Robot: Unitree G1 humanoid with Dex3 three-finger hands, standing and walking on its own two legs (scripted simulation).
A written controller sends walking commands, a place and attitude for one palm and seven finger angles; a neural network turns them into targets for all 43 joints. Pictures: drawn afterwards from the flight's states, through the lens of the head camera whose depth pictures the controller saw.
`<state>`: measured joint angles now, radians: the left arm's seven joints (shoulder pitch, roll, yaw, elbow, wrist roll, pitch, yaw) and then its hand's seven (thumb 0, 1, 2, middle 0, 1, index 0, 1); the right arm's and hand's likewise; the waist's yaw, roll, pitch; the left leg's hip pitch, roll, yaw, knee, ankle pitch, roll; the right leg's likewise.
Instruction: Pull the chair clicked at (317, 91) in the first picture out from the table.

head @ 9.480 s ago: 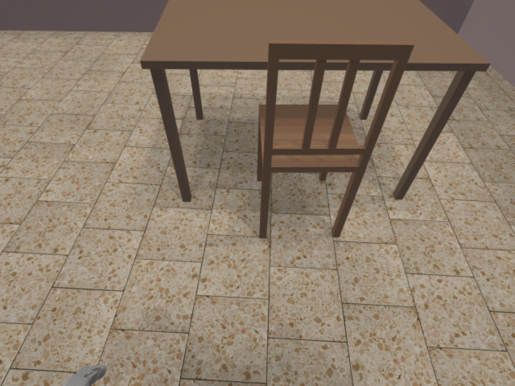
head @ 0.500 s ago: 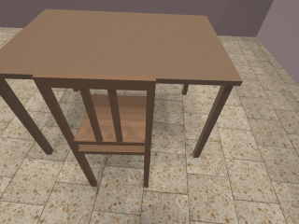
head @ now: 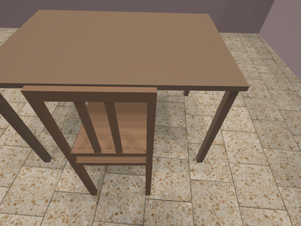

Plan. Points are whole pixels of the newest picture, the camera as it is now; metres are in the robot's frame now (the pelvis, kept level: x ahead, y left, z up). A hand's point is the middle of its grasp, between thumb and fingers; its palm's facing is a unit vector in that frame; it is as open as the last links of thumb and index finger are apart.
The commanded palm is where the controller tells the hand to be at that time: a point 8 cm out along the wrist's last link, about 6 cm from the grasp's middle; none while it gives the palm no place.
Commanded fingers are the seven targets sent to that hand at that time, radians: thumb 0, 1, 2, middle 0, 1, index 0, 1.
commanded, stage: look again from close up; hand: left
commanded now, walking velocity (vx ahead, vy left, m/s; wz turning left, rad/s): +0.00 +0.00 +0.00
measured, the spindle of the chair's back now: (89, 130) +0.44 +0.25 -0.07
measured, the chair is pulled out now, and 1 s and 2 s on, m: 0.00 0.00 0.00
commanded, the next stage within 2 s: raise the hand toward the chair's back in 0.56 s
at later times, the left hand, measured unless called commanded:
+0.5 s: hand out of the picture -0.02 +0.15 -0.18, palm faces +0.04 -0.99 -0.16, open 7.4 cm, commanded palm none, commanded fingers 0.00 0.90 0.90 -0.20 -0.30 -0.20 -0.30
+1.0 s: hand (112, 199) +0.19 +0.11 -0.01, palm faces +0.01 -1.00 +0.08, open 8.5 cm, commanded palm +0.11 +0.20 -0.07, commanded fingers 0.00 0.48 0.72 -0.16 -0.23 -0.16 -0.23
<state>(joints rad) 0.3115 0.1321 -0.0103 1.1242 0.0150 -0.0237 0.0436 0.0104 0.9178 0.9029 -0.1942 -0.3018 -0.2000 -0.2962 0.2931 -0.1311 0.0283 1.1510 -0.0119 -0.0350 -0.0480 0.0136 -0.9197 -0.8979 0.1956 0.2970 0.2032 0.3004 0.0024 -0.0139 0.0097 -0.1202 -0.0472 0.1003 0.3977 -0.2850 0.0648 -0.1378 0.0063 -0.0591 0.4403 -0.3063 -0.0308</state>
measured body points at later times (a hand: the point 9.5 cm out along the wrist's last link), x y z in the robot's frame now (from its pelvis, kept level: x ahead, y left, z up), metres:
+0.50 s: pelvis +0.00 +0.00 +0.00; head +0.01 +0.00 +0.45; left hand -0.02 +0.20 -0.16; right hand -0.02 -0.21 -0.16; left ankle -0.04 +0.07 -0.74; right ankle -0.05 -0.09 -0.74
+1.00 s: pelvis -0.06 -0.02 -0.05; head -0.03 -0.02 +0.40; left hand +0.18 +0.17 -0.01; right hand +0.13 -0.29 -0.11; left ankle -0.04 +0.07 -0.74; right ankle -0.04 -0.10 -0.74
